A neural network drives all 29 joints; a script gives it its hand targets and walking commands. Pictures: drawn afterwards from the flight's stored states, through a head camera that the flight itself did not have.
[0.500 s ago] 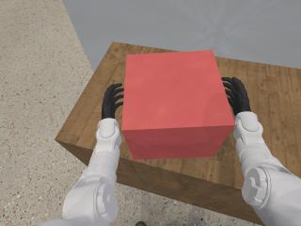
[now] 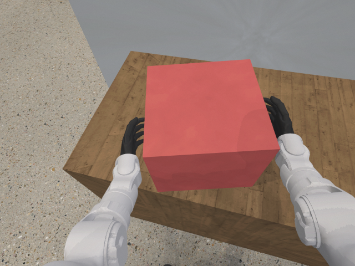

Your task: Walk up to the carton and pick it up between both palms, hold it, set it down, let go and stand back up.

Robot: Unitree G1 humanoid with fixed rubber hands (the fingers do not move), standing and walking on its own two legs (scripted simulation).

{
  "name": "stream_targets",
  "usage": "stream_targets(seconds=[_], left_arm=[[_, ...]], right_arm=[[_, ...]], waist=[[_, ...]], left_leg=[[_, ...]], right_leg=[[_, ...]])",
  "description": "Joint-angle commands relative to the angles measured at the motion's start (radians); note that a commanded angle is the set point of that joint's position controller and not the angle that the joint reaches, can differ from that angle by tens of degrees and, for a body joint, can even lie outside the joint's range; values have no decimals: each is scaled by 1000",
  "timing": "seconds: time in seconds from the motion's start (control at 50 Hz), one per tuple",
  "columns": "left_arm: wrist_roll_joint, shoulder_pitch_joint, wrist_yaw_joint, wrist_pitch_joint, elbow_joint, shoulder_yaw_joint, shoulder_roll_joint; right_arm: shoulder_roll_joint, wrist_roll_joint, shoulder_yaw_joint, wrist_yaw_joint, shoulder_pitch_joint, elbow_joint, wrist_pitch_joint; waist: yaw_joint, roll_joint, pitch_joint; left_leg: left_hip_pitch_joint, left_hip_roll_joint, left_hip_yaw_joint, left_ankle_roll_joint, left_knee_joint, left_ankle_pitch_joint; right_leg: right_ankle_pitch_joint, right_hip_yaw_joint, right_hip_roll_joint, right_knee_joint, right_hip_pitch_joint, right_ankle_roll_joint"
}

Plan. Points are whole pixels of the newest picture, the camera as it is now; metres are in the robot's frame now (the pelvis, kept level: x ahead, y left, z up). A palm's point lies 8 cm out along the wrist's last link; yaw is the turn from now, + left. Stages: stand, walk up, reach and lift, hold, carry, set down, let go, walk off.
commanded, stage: set down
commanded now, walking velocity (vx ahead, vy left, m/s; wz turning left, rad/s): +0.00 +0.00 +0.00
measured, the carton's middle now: (201, 128) +0.45 +0.02 -0.03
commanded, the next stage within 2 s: none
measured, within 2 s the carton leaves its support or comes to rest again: neither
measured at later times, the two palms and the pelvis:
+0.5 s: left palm (110, 147) +0.34 +0.23 +0.03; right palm (313, 131) +0.41 -0.22 +0.06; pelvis -0.05 -0.01 -0.02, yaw +0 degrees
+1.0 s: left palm (95, 112) +0.36 +0.23 +0.14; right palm (346, 110) +0.41 -0.24 +0.13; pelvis -0.05 -0.02 -0.01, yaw +2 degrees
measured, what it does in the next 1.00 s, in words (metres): stands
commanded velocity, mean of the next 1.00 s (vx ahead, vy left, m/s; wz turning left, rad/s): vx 0.00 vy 0.00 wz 0.00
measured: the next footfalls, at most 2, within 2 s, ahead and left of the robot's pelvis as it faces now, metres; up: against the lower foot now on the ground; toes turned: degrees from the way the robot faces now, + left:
none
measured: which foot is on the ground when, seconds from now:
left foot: down 0.00-1.00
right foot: down 0.00-1.00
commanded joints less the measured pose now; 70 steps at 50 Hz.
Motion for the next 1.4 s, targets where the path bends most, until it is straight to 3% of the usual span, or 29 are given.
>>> stream_targets(seconds=[0.0, 0.12, 0.2, 0.24, 0.28, 0.36, 0.42, 0.52, 0.64, 0.66, 0.72, 0.76, 0.78, 0.8, 0.86, 0.92, 0.98, 1.02, 1.06, 1.08, 1.16, 1.18, 1.22, 1.24, 1.26, 1.28, 1.3, 1.34, 1.38], left_arm=[[-101, -379, 16, -74, -178, -53, 122], [-106, -329, 2, -23, -131, -53, 167], [-166, -334, -29, -12, -17, -100, 203], [-188, -343, -32, -11, -48, -102, 248], [-217, -393, -47, -5, 9, -151, 227], [-299, -511, -49, 22, -151, -191, 329], [-338, -587, -54, 46, -97, -228, 326], [-371, -670, -29, 124, -119, -220, 402], [-331, -592, -16, 267, -188, -235, 432], [-325, -563, -23, 286, -139, -253, 407], [-314, -530, -44, 307, -167, -237, 398], [-317, -580, -43, 335, -380, -242, 385], [-331, -610, -44, 354, -269, -209, 419], [-334, -628, -42, 356, -392, -205, 448], [-360, -680, -15, 409, -546, -223, 438], [-328, -408, -15, 506, -467, -174, 421], [-258, -397, -57, 580, -384, -113, 461], [-269, -598, -60, 609, -387, -110, 504], [-285, -586, -40, 599, -477, -136, 463], [-255, -366, -36, 589, -556, -126, 392], [-175, -220, -53, 578, -681, -85, 353], [-191, -443, -52, 598, -698, -103, 403], [-182, -215, -45, 630, -794, -116, 339], [-219, -434, -34, 652, -837, -139, 390], [-186, -180, -24, 664, -877, -145, 307], [-226, -350, -20, 681, -913, -162, 349], [-205, -47, -21, 683, -913, -160, 251], [-241, -290, -22, 694, -909, -182, 316], [-222, -28, -10, 687, -965, -140, 255]], right_arm=[[-136, 99, 82, -12, -416, -138, -39], [-243, 152, 105, -10, -375, -69, -7], [-246, 211, 161, 4, -436, -87, 3], [-301, 240, 166, 16, -450, -127, 4], [-249, 250, 189, 31, -462, -79, 21], [-343, 295, 190, 52, -521, -211, 61], [-275, 294, 202, 79, -541, -158, 130], [-321, 284, 174, 90, -597, -203, 217], [-434, 297, 147, 85, -551, -201, 272], [-438, 287, 138, 84, -541, -154, 275], [-425, 273, 126, 74, -492, -183, 279], [-453, 290, 116, 81, -495, -302, 285], [-448, 288, 113, 78, -557, -266, 307], [-448, 302, 125, 79, -549, -381, 309], [-499, 316, 108, 96, -607, -499, 350], [-493, 353, 167, 93, -409, -491, 420], [-468, 349, 173, 77, -400, -427, 501], [-465, 327, 134, 73, -555, -474, 550], [-422, 307, 104, 97, -484, -506, 542], [-394, 304, 132, 107, -248, -497, 519], [-437, 312, 94, 122, -98, -534, 445], [-492, 292, 29, 124, -301, -532, 458], [-472, 295, 23, 139, -96, -542, 468], [-534, 270, -54, 146, -299, -599, 488], [-495, 260, -34, 151, -50, -570, 497], [-530, 238, -100, 151, -221, -645, 507], [-488, 238, -71, 159, 76, -621, 493], [-525, 212, -123, 162, -177, -721, 513], [-476, 210, -103, 171, 44, -792, 498]], waist=[[-14, -52, -654], [-10, -10, -646], [14, -109, -612], [13, -90, -652], [-4, -97, -556], [15, -92, -669], [2, -124, -570], [47, -120, -615], [28, -49, -650], [-20, -61, -592], [-30, -87, -574], [-42, -39, -662], [-50, -110, -562], [-20, -94, -642], [-39, -60, -703], [-7, -189, -548], [15, -252, -374], [2, -217, -346], [-12, -135, -369], [3, -108, -369], [-25, -1, -382], [-54, 63, -390], [-58, 82, -309], [-85, 112, -323], [-82, 83, -249], [-121, 89, -288], [-124, 52, -205], [-135, 28, -232], [-98, -53, -210]], left_leg=[[268, -30, -34, -71, 153, 562], [287, -31, -36, -92, 185, 595], [99, -33, -21, -51, 177, 444], [133, -42, -29, -60, 178, 459], [104, -35, -24, -46, 180, 407], [129, -36, -25, -32, 169, 352], [48, -38, -40, -4, 162, 163], [-39, -44, -20, 7, 154, 28], [30, -53, -35, -8, 166, 193], [26, -52, -39, -11, 160, 173], [45, -48, -57, -5, 150, 210], [140, -56, -62, -25, 147, 322], [70, -58, -65, -7, 130, 239], [97, -57, -69, -2, 112, 262], [167, -58, -64, -19, 97, 305], [159, -62, -73, -7, 39, 275], [47, -78, -64, 25, -43, 139], [28, -86, -53, 33, -58, 33], [113, -76, -60, 17, -62, 70], [218, -64, -71, 0, -60, 186], [317, -76, -82, -25, -42, 432], [283, -89, -70, -26, -41, 348], [376, -75, -84, -38, -63, 337], [338, -79, -77, -42, -79, 242], [409, -62, -92, -52, -95, 228], [373, -77, -77, -43, -104, 169], [446, -69, -97, -49, -104, 192], [356, -76, -83, -37, -114, 128], [395, -66, -96, -21, -114, 139]], right_leg=[[436, 17, 22, 109, 201, 49], [457, 13, 41, 148, 141, 53], [393, 28, 22, 170, 173, 69], [392, 24, 25, 188, 188, 72], [256, 12, 21, 165, 98, 69], [204, 28, 13, 172, 90, 71], [-48, 26, 3, 170, 7, 65], [-189, 57, -24, 173, 17, 62], [48, 49, -8, 188, 116, 64], [62, 36, 1, 188, 104, 65], [105, 43, -4, 173, 158, 59], [212, 45, 4, 168, 221, 53], [168, 54, -8, 155, 201, 60], [195, 59, -12, 150, 253, 63], [244, 54, 7, 136, 287, 58], [318, 63, 8, 91, 427, 73], [334, 110, -24, 69, 550, 84], [71, 113, -18, 29, 488, 76], [-18, 114, -16, 0, 452, 46], [121, 95, -4, 11, 498, 34], [464, 87, 1, 35, 545, 39], [360, 78, 4, 27, 454, 31], [243, 65, 17, -18, 447, 13], [140, 55, 21, -20, 368, 6], [137, 54, 21, -31, 398, -1], [81, 49, 20, -38, 340, -4], [140, 44, 29, -36, 398, -7], [68, 49, 23, -27, 359, -8], [99, 43, 22, -27, 426, -4]])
